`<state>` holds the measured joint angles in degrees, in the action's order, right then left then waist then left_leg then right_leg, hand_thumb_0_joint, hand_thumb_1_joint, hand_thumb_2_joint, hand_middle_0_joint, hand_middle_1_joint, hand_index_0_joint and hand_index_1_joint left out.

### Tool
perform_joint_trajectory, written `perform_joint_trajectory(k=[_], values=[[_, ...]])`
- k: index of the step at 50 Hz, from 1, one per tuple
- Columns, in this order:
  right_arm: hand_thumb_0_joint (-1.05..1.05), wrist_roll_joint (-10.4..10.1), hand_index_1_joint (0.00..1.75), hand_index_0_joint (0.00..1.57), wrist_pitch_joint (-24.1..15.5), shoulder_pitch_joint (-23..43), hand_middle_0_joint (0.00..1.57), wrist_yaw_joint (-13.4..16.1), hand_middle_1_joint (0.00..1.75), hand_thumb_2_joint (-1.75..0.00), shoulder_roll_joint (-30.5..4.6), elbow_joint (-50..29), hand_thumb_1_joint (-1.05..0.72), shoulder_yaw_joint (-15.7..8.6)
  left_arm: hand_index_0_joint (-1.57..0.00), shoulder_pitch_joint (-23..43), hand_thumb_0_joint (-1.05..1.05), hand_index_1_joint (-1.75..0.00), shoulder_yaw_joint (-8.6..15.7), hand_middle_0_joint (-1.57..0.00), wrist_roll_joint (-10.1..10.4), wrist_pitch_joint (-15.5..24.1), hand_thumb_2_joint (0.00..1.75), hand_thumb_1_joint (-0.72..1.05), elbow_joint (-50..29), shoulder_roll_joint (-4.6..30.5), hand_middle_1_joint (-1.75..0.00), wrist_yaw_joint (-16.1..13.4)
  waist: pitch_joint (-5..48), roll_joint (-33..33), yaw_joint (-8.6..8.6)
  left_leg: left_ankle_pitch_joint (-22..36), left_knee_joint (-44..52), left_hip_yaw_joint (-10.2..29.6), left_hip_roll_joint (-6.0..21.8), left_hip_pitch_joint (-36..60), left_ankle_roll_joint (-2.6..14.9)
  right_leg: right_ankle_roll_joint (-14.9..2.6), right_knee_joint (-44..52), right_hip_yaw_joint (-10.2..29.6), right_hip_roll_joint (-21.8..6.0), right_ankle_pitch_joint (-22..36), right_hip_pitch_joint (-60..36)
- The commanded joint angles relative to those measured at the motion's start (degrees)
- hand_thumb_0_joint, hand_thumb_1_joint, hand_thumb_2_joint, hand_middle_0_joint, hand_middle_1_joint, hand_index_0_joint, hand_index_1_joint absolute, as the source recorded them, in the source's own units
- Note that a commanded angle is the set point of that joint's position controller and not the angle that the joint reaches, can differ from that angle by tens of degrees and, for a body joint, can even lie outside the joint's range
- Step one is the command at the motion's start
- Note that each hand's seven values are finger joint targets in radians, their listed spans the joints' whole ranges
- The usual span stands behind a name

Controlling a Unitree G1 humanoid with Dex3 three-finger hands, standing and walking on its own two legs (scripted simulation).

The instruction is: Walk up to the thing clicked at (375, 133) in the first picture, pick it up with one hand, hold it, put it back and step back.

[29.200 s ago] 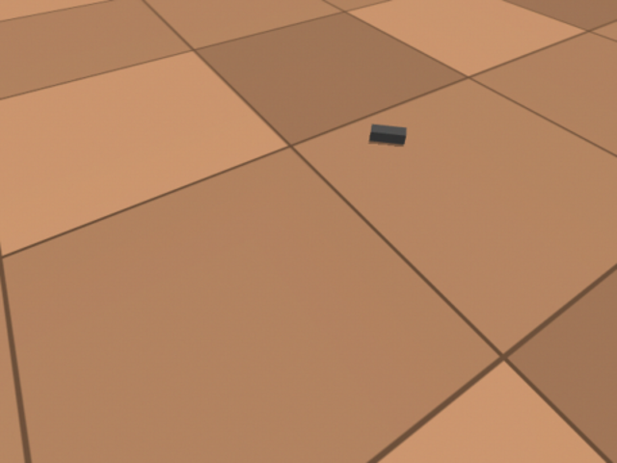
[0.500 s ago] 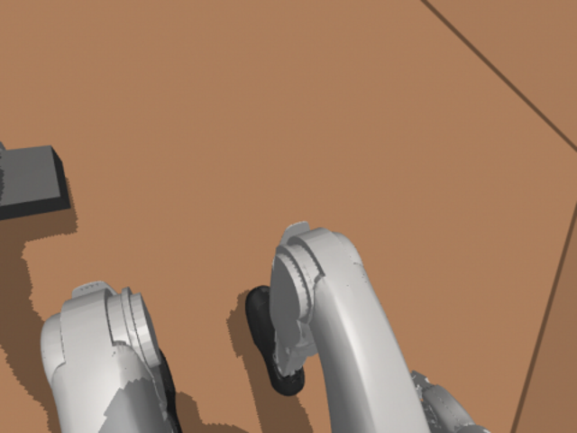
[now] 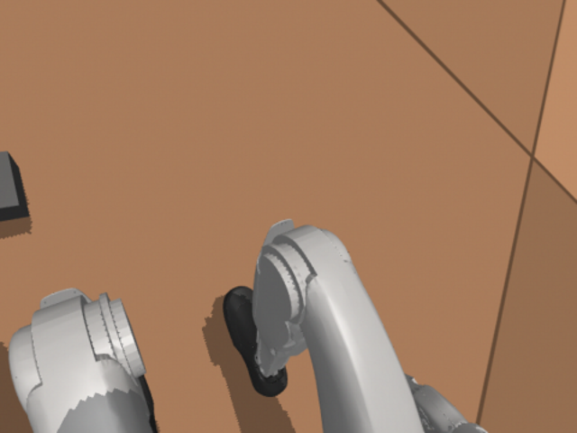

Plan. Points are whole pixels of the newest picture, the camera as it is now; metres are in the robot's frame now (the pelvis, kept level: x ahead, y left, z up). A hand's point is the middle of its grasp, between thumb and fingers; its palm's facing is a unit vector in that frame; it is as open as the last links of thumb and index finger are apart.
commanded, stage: rest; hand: left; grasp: from above
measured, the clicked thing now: out of the picture +0.46 +0.31 -0.26
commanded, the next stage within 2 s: open in 0.38 s
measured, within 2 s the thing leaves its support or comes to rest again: rests again in 0.68 s
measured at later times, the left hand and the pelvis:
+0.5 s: hand out of the picture +0.45 +0.31 -0.24, palm faces -0.47 -0.10 -0.88, open 10.2 cm; pelvis +0.00 +0.00 +0.00, yaw -1 degrees
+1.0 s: hand out of the picture +0.45 +0.32 -0.24, palm faces -0.46 -0.08 -0.88, open 11.4 cm; pelvis -0.01 +0.00 +0.00, yaw -2 degrees
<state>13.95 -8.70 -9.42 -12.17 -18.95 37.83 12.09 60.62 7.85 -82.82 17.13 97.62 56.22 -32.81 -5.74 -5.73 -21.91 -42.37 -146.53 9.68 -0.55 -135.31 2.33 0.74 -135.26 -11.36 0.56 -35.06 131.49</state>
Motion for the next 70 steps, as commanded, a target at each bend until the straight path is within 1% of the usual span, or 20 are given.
perform_joint_trajectory(k=[1,5,11,12,16,21,24,27,29,30,38,42,46,50,52,55,58,59,62,70], values=[[0.0,0.0,0.3,0.2,-0.8,-11.4,0.2,0.0,0.3,-0.9,-18.9,0.2,-0.9,-5.1,-1.11,15.0,0.0,-0.63,1.8,-1.1,1.1,-0.8,0.78,0.77,-5.8,13.8,-0.65,-3.3,34.0,29.1,-2.22,14.5,16.5,-2.1,0.5,28.4,-1.65,-2.54,10.0,-2.7,2.5,11.8,-19.1],[0.0,-0.3,0.3,0.2,-1.5,-11.4,0.2,-0.3,0.3,-0.9,-19.7,-0.1,-0.9,-5.1,-1.09,14.2,0.0,-0.63,2.3,-1.07,2.1,-1.4,0.76,0.74,-6.0,15.0,-0.64,-3.2,35.5,29.5,-1.77,15.0,16.7,-1.8,0.7,29.4,-1.63,-2.53,10.2,-2.7,2.8,12.3,-20.3],[0.0,-0.5,0.3,0.2,-2.0,-11.7,0.2,-0.4,0.3,-0.9,-19.2,-0.7,-0.91,-4.1,-1.07,15.1,0.0,-0.64,1.4,-1.06,3.5,-1.6,0.76,0.71,-6.3,14.9,-0.64,-2.4,35.8,26.7,-2.89,14.7,14.6,-2.5,0.7,26.9,-0.79,-2.26,10.8,-2.1,3.0,13.2,-23.4],[0.0,-0.6,0.3,0.2,-1.8,-12.3,0.2,-0.3,0.3,-0.91,-19.6,-0.3,-0.91,-4.5,-1.07,14.5,0.0,-0.64,2.3,-1.05,3.8,-1.5,0.75,0.71,-7.3,16.4,-0.65,-2.5,37.0,28.2,-2.23,14.8,15.6,-2.6,0.7,27.2,-0.84,-2.34,11.3,-2.0,3.2,13.0,-24.9],[0.0,-0.6,0.3,0.2,-1.7,-11.8,0.2,-0.3,0.3,-0.9,-19.1,-0.7,-0.91,-3.3,-1.08,13.8,0.0,-0.62,0.8,-1.08,4.1,-1.1,0.76,0.73,-5.1,14.4,-0.62,-1.4,33.9,25.8,-3.46,14.8,15.0,-1.6,1.0,27.0,-0.97,-2.35,11.2,-2.6,3.1,12.5,-22.6],[0.0,-0.8,0.3,0.2,-1.5,-11.3,0.2,0.2,0.3,-0.9,-20.0,-1.5,-0.91,-2.8,-1.06,13.3,0.0,-0.6,1.1,-1.05,4.3,-0.4,0.72,0.7,-4.5,16.1,-0.6,-1.2,32.0,26.0,-2.82,13.1,16.1,-0.8,1.0,26.1,-1.42,-2.74,11.5,-3.1,3.1,10.4,-21.3],[0.0,-0.8,0.3,0.2,-1.3,-10.5,0.2,0.3,0.3,-0.91,-19.5,-1.8,-0.9,-2.2,-1.05,12.2,0.0,-0.6,-0.6,-1.04,4.1,0.0,0.71,0.69,-3.7,15.1,-0.6,-1.2,32.3,25.9,-2.89,12.9,16.0,-1.0,1.0,26.0,-1.17,-2.52,11.7,-3.1,3.5,10.8,-22.9],[0.0,-0.7,0.3,0.2,-1.1,-10.4,0.2,0.5,0.3,-0.9,-19.6,-1.7,-0.9,-2.1,-0.82,12.7,0.0,-0.64,-0.3,-0.83,3.9,0.3,0.76,0.45,-4.6,16.2,-0.63,-1.6,33.3,27.3,-2.46,12.4,16.8,-1.1,1.1,26.1,-1.22,-2.5,11.7,-3.1,3.6,10.5,-23.4],[0.0,-0.4,0.3,0.2,-1.4,-10.2,0.2,0.5,0.3,-0.9,-19.8,-2.1,-0.9,-1.6,-0.74,14.2,0.0,-0.64,-1.2,-0.75,3.6,0.4,0.75,0.29,-4.0,15.0,-0.62,-1.6,31.1,25.9,-3.97,12.3,15.8,-0.5,1.3,26.0,-1.24,-2.51,11.6,-3.6,3.4,10.4,-21.1],[0.0,-0.5,0.3,0.2,-1.5,-9.7,0.2,0.5,0.3,-0.9,-20.0,-2.2,-0.9,-1.6,-0.69,14.1,0.0,-0.64,-1.5,-0.71,3.4,0.4,0.75,0.21,-3.7,14.9,-0.62,-1.7,30.7,26.2,-3.71,11.7,16.3,-0.2,1.3,26.4,-1.42,-2.56,11.6,-3.6,3.4,9.8,-20.4],[0.0,-0.3,0.3,0.2,-2.2,-8.9,0.2,0.1,0.3,-0.9,-20.0,-2.1,-0.9,-1.4,-0.5,15.7,0.0,-0.72,-1.9,-0.52,2.4,0.3,0.81,-0.03,-5.8,15.6,-0.7,-3.4,31.2,29.4,-3.62,11.1,17.5,0.2,1.6,28.6,-1.87,-2.42,11.0,-3.9,3.6,9.9,-19.7],[0.0,-0.1,0.3,0.2,-3.2,-8.8,0.2,-0.5,0.3,-0.9,-20.4,-2.2,-0.9,-1.5,-0.42,15.6,0.0,-0.77,-2.1,-0.43,2.2,-0.4,0.81,-0.11,-5.4,14.4,-0.76,-3.6,30.1,28.9,-4.27,12.5,17.0,0.9,1.9,29.7,-2.28,-2.25,10.2,-4.0,3.0,10.7,-17.7],[0.0,-0.2,0.3,0.2,-3.3,-9.8,0.2,-0.8,0.3,-0.9,-20.4,-1.6,-0.9,-1.5,-0.35,15.9,0.0,-0.8,-0.6,-0.35,2.9,-0.7,0.81,-0.19,-6.9,16.6,-0.79,-4.1,33.5,30.4,-3.71,15.8,16.8,0.1,1.7,30.1,-2.14,-2.33,10.8,-3.7,3.6,13.9,-22.4],[0.0,-0.1,0.3,0.2,-3.9,-9.8,0.2,-1.2,0.3,-0.9,-20.6,-1.9,-0.9,-1.6,-0.31,15.4,0.0,-0.85,-0.7,-0.31,3.4,-1.3,0.86,-0.24,-6.0,15.7,-0.84,-3.3,32.0,29.9,-4.2,14.4,15.9,0.1,1.7,29.8,-2.11,-2.33,10.7,-3.8,3.2,12.6,-20.8],[0.0,-0.3,0.3,0.2,-3.6,-10.8,0.2,-1.1,0.3,-0.9,-21.2,-1.9,-0.9,-2.4,-0.29,15.4,0.0,-0.86,0.4,-0.31,3.4,-1.4,0.88,-0.25,-7.8,17.1,-0.85,-3.2,33.9,32.2,-3.68,15.8,17.0,0.4,1.8,31.8,-2.5,-2.51,10.4,-3.9,3.0,13.3,-21.1],[0.0,-0.3,0.3,0.2,-3.7,-10.2,0.2,-1.4,0.3,-0.9,-20.2,-1.7,-0.9,-1.8,-0.27,14.5,0.0,-0.89,-0.5,-0.28,4.2,-1.6,0.89,-0.26,-6.5,15.7,-0.89,-2.3,32.9,30.0,-3.75,14.3,16.1,-0.2,1.6,29.2,-1.99,-2.34,10.8,-3.5,3.3,12.8,-22.5],[0.0,-0.8,0.3,0.2,-3.1,-11.2,0.2,-1.1,0.3,-0.9,-20.7,-1.9,-0.9,-2.2,-0.23,13.1,0.0,-0.91,1.2,-0.24,5.1,-1.6,0.91,-0.3,-8.2,17.3,-0.9,-2.0,34.5,29.6,-2.66,16.4,16.2,-0.6,1.4,28.8,-1.91,-2.63,11.5,-3.6,3.4,13.9,-23.9],[0.0,-0.6,0.3,0.2,-3.0,-11.2,0.2,-1.1,0.3,-0.9,-20.8,-1.9,-0.9,-2.4,-0.23,12.6,0.0,-0.92,0.1,-0.23,4.7,-1.6,0.91,-0.31,-7.1,15.8,-0.91,-1.4,33.4,29.5,-3.62,17.0,15.8,-0.7,1.5,29.4,-1.95,-2.56,11.2,-3.6,3.3,14.3,-22.9],[0.0,-1.0,0.3,0.2,-2.4,-11.0,0.2,-0.9,0.3,-0.9,-20.8,-2.0,-0.89,-2.4,-0.21,12.0,0.0,-0.93,0.7,-0.2,5.5,-0.8,0.89,-0.31,-8.4,16.4,-0.94,-0.9,34.2,29.6,-2.76,17.8,16.4,-0.1,1.5,29.6,-2.21,-2.75,11.4,-3.9,3.4,14.3,-23.5],[0.0,-0.8,0.3,0.2,-1.8,-10.9,0.2,-0.1,0.3,-0.9,-20.8,-2.5,-0.89,-1.6,-0.18,13.3,0.0,-0.98,0.2,-0.17,4.8,1.0,0.94,-0.34,-8.6,17.4,-0.99,-0.7,32.2,27.9,-3.32,14.3,15.8,-0.6,1.3,27.5,-1.72,-2.72,12.4,-3.8,3.5,11.6,-23.0]])
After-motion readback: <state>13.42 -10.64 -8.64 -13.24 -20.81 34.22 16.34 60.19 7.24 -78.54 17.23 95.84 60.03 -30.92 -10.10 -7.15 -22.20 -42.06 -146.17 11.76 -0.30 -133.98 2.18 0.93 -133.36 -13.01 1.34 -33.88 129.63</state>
